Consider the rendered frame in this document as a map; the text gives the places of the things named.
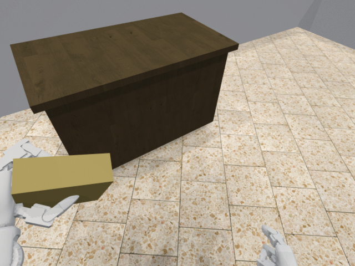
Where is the left robot forearm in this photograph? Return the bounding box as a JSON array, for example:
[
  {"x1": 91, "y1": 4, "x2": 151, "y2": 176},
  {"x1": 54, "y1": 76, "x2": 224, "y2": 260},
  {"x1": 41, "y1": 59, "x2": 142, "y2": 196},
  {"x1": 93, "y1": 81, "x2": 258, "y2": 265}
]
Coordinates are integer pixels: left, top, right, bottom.
[{"x1": 0, "y1": 226, "x2": 24, "y2": 266}]

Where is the table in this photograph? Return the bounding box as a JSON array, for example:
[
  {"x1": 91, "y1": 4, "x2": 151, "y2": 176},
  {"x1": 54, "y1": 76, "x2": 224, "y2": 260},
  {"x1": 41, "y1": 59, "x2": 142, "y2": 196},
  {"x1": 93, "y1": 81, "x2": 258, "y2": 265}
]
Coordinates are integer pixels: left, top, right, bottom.
[{"x1": 10, "y1": 13, "x2": 239, "y2": 170}]

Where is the sponge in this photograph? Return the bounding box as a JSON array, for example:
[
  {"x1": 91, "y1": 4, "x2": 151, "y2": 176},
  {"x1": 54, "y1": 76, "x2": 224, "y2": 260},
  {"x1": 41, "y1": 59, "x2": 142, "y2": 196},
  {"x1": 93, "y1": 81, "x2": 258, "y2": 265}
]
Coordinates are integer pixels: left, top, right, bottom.
[{"x1": 11, "y1": 153, "x2": 114, "y2": 208}]

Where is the right robot hand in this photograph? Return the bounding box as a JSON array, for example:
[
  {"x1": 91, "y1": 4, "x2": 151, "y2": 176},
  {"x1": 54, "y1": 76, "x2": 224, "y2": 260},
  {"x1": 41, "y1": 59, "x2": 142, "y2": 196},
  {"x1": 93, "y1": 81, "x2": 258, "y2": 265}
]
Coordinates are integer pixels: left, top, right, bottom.
[{"x1": 256, "y1": 225, "x2": 298, "y2": 266}]

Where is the left robot hand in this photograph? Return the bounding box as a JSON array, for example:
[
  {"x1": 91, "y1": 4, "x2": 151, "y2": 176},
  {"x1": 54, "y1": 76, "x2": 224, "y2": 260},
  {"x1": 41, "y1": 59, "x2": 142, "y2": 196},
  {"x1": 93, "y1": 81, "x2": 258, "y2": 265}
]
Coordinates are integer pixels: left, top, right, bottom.
[{"x1": 0, "y1": 139, "x2": 79, "y2": 228}]

